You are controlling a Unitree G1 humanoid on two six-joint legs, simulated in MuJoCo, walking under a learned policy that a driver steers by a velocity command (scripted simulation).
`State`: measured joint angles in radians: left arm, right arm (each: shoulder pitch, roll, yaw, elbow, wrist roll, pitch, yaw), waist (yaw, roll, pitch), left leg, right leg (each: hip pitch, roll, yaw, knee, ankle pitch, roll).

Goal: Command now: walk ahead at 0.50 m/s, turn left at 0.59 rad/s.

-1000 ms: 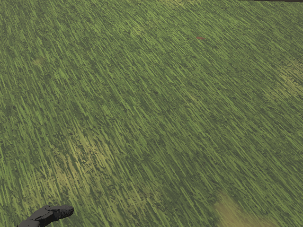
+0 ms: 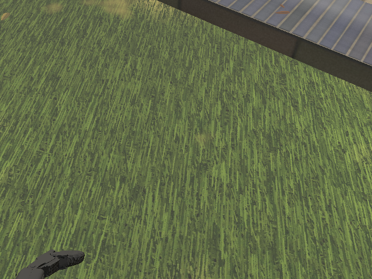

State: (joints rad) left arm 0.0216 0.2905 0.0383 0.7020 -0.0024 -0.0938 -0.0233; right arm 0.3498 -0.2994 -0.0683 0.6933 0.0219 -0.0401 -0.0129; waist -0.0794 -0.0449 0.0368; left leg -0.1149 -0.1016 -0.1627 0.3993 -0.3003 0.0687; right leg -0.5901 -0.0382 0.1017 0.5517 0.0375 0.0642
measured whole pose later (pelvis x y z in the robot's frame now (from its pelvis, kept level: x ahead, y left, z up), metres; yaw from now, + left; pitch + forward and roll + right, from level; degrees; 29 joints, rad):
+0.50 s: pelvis +0.27 -0.01 +0.00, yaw +18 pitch +1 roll -2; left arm 0.33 0.30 0.07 0.85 -0.01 -0.08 0.00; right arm 0.12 -0.29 -0.06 0.60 0.03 -0.02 0.04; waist 0.10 0.04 0.05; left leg -0.67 0.09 -0.02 0.73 -0.02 0.01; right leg 0.06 0.01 -0.20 0.24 -0.31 0.00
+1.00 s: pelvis +0.52 +0.12 +0.00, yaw +34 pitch +1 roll +0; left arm 0.04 0.30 0.03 0.71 0.00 -0.09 -0.03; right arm 0.34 -0.29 -0.06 0.70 0.02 -0.05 -0.01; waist -0.08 -0.05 0.04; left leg -0.09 -0.12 -0.14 0.37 -0.29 0.08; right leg -0.61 -0.06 0.08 0.57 0.08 0.06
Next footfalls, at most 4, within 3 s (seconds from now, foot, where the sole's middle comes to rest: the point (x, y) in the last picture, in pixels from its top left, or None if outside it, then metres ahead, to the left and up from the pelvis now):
0.08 right None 0.23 -0.14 -0.78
0.60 left None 0.45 0.18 -0.78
1.10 right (132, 194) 0.80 0.14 -0.78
1.56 left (68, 209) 0.75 0.39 -0.78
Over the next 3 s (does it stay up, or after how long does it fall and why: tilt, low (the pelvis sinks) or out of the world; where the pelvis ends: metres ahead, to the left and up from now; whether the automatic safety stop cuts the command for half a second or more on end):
stays up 0.86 0.70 -0.02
